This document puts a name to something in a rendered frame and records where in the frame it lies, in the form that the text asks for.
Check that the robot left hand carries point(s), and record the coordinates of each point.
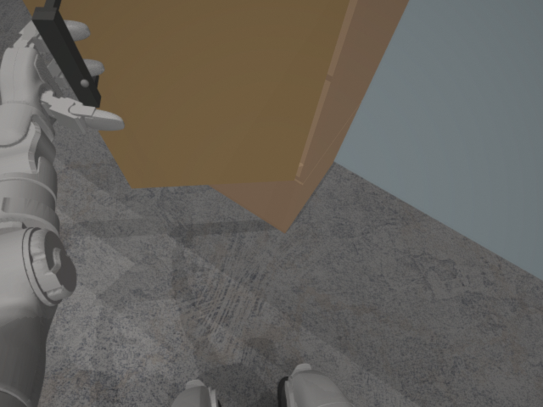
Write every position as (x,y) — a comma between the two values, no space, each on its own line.
(24,78)

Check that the handle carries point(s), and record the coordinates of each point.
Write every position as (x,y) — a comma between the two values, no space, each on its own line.
(59,41)

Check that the robot left forearm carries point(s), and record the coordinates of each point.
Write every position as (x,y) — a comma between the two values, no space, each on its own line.
(28,180)

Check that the robot right thigh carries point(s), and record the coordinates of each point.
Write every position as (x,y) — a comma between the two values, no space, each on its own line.
(313,388)

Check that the cupboard door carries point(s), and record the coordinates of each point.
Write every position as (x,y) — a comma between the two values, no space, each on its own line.
(210,91)

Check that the left robot shin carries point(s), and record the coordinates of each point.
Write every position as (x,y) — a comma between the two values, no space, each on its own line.
(194,383)

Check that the robot left upper arm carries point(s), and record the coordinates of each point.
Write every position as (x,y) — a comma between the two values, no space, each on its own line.
(35,275)

